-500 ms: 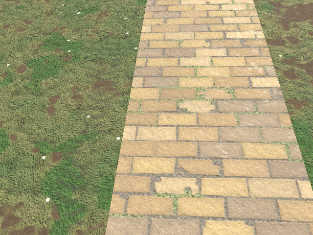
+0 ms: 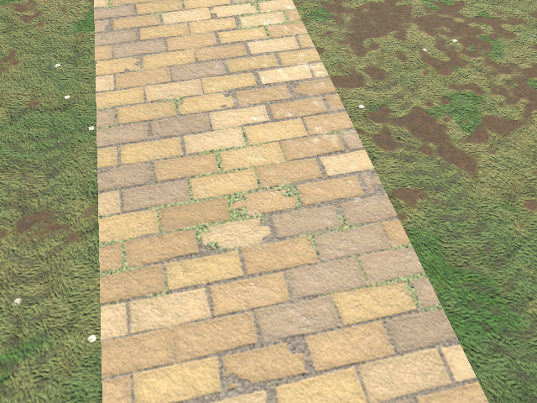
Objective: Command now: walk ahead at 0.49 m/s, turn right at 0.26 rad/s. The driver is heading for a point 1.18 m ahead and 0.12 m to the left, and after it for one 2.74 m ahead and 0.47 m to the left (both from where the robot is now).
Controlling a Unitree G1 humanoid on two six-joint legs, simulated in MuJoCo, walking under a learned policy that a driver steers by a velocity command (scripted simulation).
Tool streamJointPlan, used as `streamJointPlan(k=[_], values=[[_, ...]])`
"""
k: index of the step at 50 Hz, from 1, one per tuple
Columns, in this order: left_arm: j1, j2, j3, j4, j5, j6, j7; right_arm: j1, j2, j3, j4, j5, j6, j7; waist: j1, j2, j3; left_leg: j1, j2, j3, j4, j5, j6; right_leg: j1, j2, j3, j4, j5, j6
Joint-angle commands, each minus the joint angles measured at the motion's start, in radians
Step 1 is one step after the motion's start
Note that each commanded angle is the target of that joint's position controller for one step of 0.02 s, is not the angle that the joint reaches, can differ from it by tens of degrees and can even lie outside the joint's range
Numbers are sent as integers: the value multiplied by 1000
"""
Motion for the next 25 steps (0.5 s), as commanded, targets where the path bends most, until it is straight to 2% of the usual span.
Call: streamJointPlan(k=[1, 3, 5, 9, 12, 14, 15, 16, 17, 18, 19, 20, 21, 22, 23, 24, 25], values=[[32, 34, 9, -68, 4, -10, -4, 37, -72, -12, -21, 0, -12, 5, 16, 92, -52, 171, 274, -309, -247, 43, 198, -181, -112, 13, -48, 54, 1], [-28, 21, -1, -98, 14, -7, -4, 61, -107, -21, -3, 10, -14, 3, 10, 84, -19, 147, 283, -265, -284, 90, 217, -218, -134, -11, -154, 88, 16], [-102, 19, -9, -127, 22, -12, -6, 81, -138, -28, 6, 13, -7, -4, -6, 73, -9, 146, 279, -219, -300, 112, 214, -234, -144, -29, -279, 184, 29], [-231, 22, -19, -160, 13, -22, -20, 134, -163, -28, 26, 27, 11, -8, -50, 92, 8, 135, 236, -117, -279, 132, 166, -150, -102, -84, -518, 357, 39], [-309, 43, -16, -195, 3, -24, -31, 189, -173, -26, 51, 35, 24, -6, -71, 106, 21, 200, 273, -131, -247, 93, 148, -132, -84, -90, -602, 351, 27], [-323, 63, -9, -212, 2, -28, -39, 192, -184, -28, 59, 37, 34, -8, -57, 113, 24, 251, 304, -145, -208, 96, 131, -110, -71, -96, -648, 292, 0], [-294, 76, -2, -208, 3, -30, -41, 182, -191, -29, 60, 37, 41, -9, -29, 115, 11, 262, 307, -141, -166, 145, 119, -55, -56, -109, -676, 272, -14], [-215, 100, 13, -186, 8, -31, -40, 168, -190, -26, 58, 36, 47, -12, 20, 111, -30, 257, 281, -112, -68, 279, 98, 62, -28, -132, -704, 259, -32], [-56, 150, 40, -139, 11, -31, -33, 169, -162, -16, 54, 27, 50, -14, 87, 84, -123, 202, 226, -61, 130, 366, 68, 272, -28, -124, -712, 258, -63], [138, 243, 66, -109, 22, -25, -21, 171, -107, 9, 18, -1, 45, -17, 150, -75, -277, -1, 155, 6, 486, 111, 21, 556, -247, 134, -718, 272, -137], [165, 297, 72, -98, 25, -20, -31, 283, -1, 37, 12, 15, 22, -12, 82, -321, -360, -363, 4, -34, 778, -424, -17, 794, -412, 580, -864, 73, -274], [144, 193, 47, -105, 17, -25, -36, 229, -124, 9, 21, 37, 6, -9, 105, -180, -291, -470, 63, -137, 891, -422, 0, 734, -391, 598, -912, -1, -242], [69, 152, 32, -118, 13, -29, -37, 146, -158, -3, -6, 48, -1, -6, 86, -126, -179, -502, 110, -124, 888, -318, 18, 617, -360, 450, -917, 75, -205], [-7, 129, 24, -130, 16, -30, -41, 107, -144, -2, -9, 38, 2, -12, 53, -44, -129, -453, 154, -106, 845, -228, 13, 494, -314, 336, -935, 195, -187], [-52, 106, 19, -136, 22, -31, -46, 90, -131, -5, -13, 21, 10, -14, 27, -26, -88, -415, 179, -105, 790, -172, 6, 403, -276, 257, -966, 269, -180], [-71, 92, 15, -133, 28, -35, -48, 105, -116, -6, -11, 19, 22, -13, 0, -48, -83, -357, 199, -111, 757, -135, 1, 346, -251, 205, -996, 311, -173], [-73, 87, 16, -125, 26, -41, -49, 117, -97, -5, -6, 20, 34, -13, -13, -52, -79, -327, 200, -105, 737, -113, -6, 314, -234, 168, -1020, 349, -177]])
